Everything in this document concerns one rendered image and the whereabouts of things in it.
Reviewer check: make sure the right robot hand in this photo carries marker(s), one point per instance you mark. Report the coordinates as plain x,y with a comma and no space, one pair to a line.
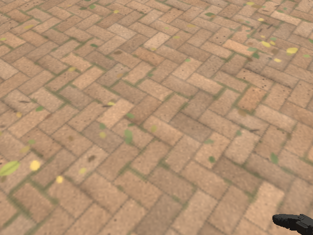
302,223

